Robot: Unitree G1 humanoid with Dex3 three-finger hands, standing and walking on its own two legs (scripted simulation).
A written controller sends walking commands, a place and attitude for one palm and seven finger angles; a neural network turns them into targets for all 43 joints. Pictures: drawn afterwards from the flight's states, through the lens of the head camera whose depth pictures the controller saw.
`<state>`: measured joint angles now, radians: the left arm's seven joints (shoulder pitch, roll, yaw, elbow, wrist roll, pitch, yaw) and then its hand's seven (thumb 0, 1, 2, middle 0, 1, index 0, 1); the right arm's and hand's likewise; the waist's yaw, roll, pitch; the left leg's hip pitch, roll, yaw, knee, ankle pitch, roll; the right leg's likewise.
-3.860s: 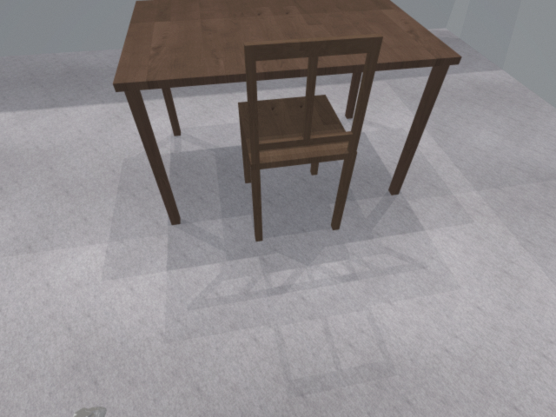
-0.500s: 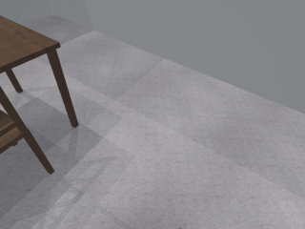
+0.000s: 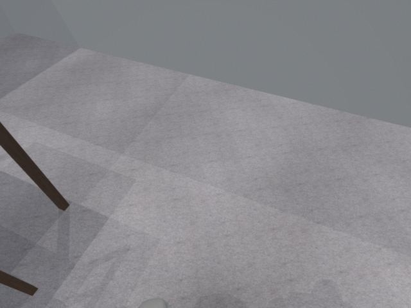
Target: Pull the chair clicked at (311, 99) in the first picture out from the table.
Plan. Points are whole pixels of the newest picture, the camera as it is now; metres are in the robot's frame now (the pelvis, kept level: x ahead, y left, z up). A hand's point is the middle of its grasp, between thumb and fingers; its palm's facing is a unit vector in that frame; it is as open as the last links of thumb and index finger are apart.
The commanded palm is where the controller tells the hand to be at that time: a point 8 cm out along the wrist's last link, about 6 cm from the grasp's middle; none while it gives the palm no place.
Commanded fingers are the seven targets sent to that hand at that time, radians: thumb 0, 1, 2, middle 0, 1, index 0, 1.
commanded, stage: turn to face it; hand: left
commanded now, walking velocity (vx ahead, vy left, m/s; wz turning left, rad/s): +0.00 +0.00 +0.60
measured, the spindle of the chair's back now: out of the picture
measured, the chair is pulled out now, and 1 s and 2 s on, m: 0.00 0.00 0.00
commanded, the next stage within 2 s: take the last steps up to it in 1.82 s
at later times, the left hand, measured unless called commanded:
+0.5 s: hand out of the picture +0.08 +0.26 -0.17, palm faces +0.33 -0.92 -0.23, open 7.4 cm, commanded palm none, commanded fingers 0.00 0.90 0.90 -0.20 -0.30 -0.20 -0.30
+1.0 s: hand out of the picture +0.04 +0.17 -0.14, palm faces +0.59 -0.76 -0.27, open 7.4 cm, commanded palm none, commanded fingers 0.00 0.90 0.90 -0.20 -0.30 -0.20 -0.30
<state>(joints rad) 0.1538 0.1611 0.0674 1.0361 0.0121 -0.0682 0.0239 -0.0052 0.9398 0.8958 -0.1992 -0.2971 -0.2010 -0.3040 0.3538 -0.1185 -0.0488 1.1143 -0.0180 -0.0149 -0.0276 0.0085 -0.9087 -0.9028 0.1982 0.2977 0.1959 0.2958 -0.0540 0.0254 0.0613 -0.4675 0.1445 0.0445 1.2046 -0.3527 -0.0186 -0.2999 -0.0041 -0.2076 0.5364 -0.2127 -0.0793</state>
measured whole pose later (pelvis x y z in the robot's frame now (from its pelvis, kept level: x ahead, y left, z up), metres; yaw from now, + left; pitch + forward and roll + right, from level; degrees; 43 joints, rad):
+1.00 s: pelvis +0.11 -0.02 +0.01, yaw +36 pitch +0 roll +3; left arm 0.25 0.19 0.04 0.89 0.02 0.01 0.01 0.01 0.90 0.90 -0.20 -0.30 -0.20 -0.30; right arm 0.13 -0.27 -0.09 0.92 -0.02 0.08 0.03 0.01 -0.91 -0.90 0.20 0.30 0.19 0.30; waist 0.01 0.00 0.10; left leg -0.45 0.04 0.04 0.96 -0.43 -0.07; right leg -0.19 -0.14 -0.20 0.53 -0.33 0.00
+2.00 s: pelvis +0.11 -0.02 +0.00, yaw +65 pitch -1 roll +0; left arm 0.32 0.23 0.06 1.00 0.01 0.04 0.02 0.01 0.90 0.90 -0.20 -0.30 -0.20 -0.30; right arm 0.12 -0.20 -0.04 0.96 -0.02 0.03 0.00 0.01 -0.91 -0.90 0.20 0.30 0.20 0.30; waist 0.05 -0.05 0.07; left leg -0.22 0.00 0.06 0.57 -0.34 0.02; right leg -0.28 -0.13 -0.21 0.66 -0.39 0.02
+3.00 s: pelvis +0.13 +0.25 +0.01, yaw +69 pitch -1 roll +1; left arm 0.34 0.19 0.07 1.10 0.02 -0.01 0.00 0.01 0.91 0.90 -0.20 -0.30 -0.20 -0.30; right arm 0.20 -0.14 -0.04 0.99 -0.02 -0.08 -0.03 -0.01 -0.94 -0.90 0.20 0.30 0.20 0.30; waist 0.03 -0.05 0.04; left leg -0.22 0.02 0.15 0.46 -0.23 0.04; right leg -0.44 -0.09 -0.07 1.10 -0.37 -0.02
